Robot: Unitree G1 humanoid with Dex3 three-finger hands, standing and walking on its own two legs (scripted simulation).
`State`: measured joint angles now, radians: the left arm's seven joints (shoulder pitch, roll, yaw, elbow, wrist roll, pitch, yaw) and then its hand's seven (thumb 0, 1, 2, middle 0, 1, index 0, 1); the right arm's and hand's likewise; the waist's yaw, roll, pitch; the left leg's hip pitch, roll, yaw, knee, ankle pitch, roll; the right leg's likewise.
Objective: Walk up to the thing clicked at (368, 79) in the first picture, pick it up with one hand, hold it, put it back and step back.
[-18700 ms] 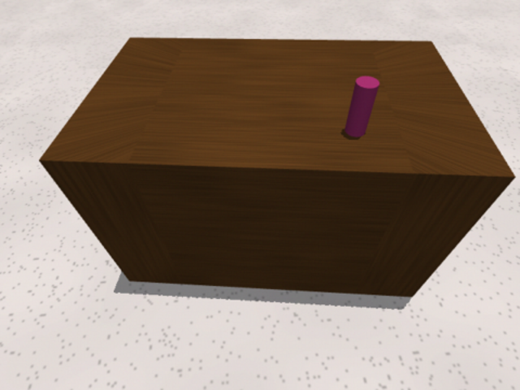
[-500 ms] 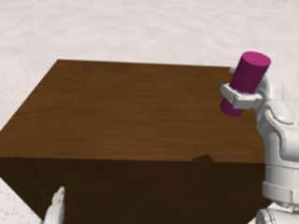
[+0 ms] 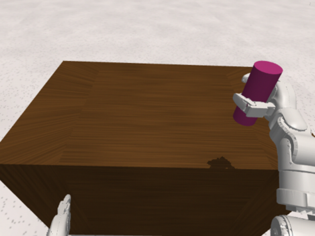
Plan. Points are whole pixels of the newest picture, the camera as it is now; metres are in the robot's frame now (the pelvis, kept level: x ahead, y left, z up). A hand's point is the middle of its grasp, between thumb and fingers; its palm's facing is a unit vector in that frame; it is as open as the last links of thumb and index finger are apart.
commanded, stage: crouch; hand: right
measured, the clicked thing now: (254, 95) +0.36 -0.19 +0.22
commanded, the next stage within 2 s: lower in 1.14 s
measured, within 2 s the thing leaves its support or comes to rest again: neither
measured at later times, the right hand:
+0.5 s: hand (241, 101) +0.44 -0.22 +0.14, palm faces +0.22 +0.98 +0.02, open 7.8 cm
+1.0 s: hand (239, 102) +0.48 -0.23 +0.11, palm faces +0.20 +0.98 +0.02, open 7.8 cm
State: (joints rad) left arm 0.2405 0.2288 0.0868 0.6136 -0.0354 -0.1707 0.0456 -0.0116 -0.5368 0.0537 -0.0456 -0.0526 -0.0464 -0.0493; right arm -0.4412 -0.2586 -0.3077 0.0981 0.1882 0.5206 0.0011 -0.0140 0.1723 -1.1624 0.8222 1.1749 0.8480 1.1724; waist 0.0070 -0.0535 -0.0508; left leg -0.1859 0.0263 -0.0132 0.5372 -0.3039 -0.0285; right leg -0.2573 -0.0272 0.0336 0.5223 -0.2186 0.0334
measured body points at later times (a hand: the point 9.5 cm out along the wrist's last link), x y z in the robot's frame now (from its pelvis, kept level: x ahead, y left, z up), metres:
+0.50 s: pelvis +0.00 -0.01 -0.01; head +0.01 -0.01 +0.44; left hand +0.14 +0.26 -0.08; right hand +0.42 -0.27 +0.14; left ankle -0.01 +0.14 -0.73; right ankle +0.04 -0.14 -0.73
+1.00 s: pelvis +0.00 -0.01 -0.02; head +0.05 -0.03 +0.43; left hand +0.14 +0.26 -0.07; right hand +0.46 -0.29 +0.11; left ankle -0.01 +0.14 -0.73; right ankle +0.04 -0.14 -0.73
